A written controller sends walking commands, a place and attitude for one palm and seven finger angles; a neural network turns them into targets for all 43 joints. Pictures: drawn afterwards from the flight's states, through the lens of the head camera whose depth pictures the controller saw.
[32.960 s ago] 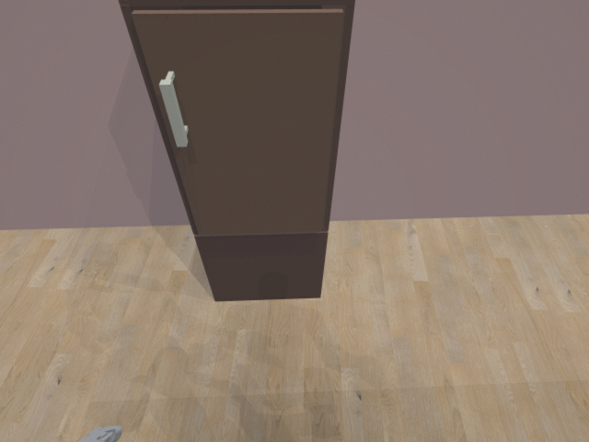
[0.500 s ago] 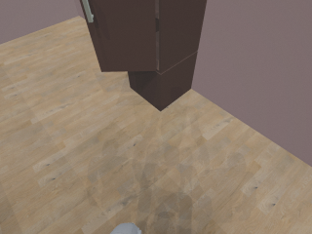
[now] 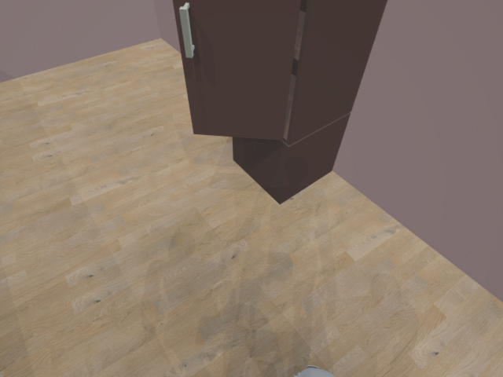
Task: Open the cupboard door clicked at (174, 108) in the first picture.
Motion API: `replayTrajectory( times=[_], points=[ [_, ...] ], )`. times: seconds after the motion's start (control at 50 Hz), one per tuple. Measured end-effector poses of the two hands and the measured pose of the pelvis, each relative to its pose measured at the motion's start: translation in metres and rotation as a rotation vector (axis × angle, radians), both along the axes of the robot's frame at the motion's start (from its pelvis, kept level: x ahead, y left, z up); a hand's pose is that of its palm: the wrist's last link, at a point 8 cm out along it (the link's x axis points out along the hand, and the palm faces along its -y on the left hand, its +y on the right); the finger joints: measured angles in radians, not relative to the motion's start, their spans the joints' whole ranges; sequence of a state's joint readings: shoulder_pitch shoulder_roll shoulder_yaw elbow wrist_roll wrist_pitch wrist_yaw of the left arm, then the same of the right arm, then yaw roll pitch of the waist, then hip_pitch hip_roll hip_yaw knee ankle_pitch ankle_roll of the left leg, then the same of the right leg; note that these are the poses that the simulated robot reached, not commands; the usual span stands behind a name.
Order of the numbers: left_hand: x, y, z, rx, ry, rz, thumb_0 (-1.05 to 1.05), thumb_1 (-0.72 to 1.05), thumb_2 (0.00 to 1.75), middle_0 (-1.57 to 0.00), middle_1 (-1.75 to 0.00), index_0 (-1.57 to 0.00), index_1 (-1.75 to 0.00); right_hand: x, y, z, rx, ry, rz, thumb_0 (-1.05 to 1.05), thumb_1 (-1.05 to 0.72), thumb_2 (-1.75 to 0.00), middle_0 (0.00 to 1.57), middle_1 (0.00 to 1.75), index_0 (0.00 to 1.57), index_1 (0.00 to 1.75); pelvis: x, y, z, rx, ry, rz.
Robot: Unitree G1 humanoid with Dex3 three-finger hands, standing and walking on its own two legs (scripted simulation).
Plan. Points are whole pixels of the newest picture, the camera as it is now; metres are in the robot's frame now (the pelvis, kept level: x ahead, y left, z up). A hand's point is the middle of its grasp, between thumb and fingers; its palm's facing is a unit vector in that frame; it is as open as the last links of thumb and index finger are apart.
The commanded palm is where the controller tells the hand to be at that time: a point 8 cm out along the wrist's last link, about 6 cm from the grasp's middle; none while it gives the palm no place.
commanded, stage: take the last steps up to it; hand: left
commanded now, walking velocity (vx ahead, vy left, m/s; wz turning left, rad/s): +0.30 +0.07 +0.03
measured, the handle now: (188, 30) +1.01 +0.24 +0.08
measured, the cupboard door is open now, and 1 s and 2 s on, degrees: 47 47 47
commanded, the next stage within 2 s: come to a stop and stand still in 0.96 s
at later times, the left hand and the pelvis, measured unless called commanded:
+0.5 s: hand out of the picture +0.12 +0.18 -0.17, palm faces +0.15 -0.97 -0.18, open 7.2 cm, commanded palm none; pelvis +0.17 +0.01 +0.00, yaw +3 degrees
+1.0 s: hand (160, 228) +0.46 +0.25 -0.16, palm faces -0.02 -0.98 -0.21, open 7.3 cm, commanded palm none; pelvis +0.35 +0.06 -0.01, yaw -1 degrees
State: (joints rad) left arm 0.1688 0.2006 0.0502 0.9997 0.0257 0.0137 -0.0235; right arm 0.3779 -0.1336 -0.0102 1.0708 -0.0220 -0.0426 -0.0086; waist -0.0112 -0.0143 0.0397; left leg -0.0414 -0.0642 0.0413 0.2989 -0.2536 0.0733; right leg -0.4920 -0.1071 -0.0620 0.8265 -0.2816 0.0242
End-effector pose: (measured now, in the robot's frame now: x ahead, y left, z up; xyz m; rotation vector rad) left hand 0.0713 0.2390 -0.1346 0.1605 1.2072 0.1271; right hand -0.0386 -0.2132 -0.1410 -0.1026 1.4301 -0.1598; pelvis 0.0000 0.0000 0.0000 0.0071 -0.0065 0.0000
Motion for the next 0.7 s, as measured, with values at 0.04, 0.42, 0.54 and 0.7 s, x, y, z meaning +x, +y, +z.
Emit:
replayTrajectory(
  times=[0.04, 0.42, 0.54, 0.7],
  points=[
    [0.026, -0.009, 0.001, 0.001, -0.024, -0.024, 0.01, 0.91, 0.9, -0.2, -0.3, -0.2, -0.3, -0.006, 0.0, -0.004, 0.016, 0.039, -0.024, 0.0, -0.91, -0.9, 0.2, 0.3, 0.2, 0.3, 0.012, -0.004, -0.002, 0.008, -0.001, -0.004],
    [0.055, -0.017, -0.002, 0.007, 0.11, 0.134, -0.02, 0.95, 0.9, -0.2, -0.3, -0.2, -0.3, 0.206, -0.034, 0.002, -0.021, -0.087, 0.079, 0.01, -0.91, -0.9, 0.2, 0.3, 0.19, 0.3, 0.137, -0.012, 0.002, -0.004, 0.007, 0.056],
    [0.034, 0.001, -0.016, -0.049, 0.283, 0.206, -0.01, 0.93, 0.9, -0.2, -0.3, -0.2, -0.3, 0.323, 0.006, 0.006, -0.027, -0.236, 0.175, 0.01, -0.91, -0.9, 0.2, 0.3, 0.19, 0.3, 0.187, 0.024, -0.007, -0.011, 0.01, 0.056],
    [0.104, 0.047, -0.028, -0.057, 0.321, 0.16, 0.01, 0.92, 0.9, -0.2, -0.3, -0.2, -0.3, 0.386, 0.061, 0.005, -0.036, -0.322, 0.16, 0.0, -0.91, -0.9, 0.2, 0.3, 0.2, 0.3, 0.243, 0.065, -0.014, 0.001, 0.005, 0.018]
  ],
)
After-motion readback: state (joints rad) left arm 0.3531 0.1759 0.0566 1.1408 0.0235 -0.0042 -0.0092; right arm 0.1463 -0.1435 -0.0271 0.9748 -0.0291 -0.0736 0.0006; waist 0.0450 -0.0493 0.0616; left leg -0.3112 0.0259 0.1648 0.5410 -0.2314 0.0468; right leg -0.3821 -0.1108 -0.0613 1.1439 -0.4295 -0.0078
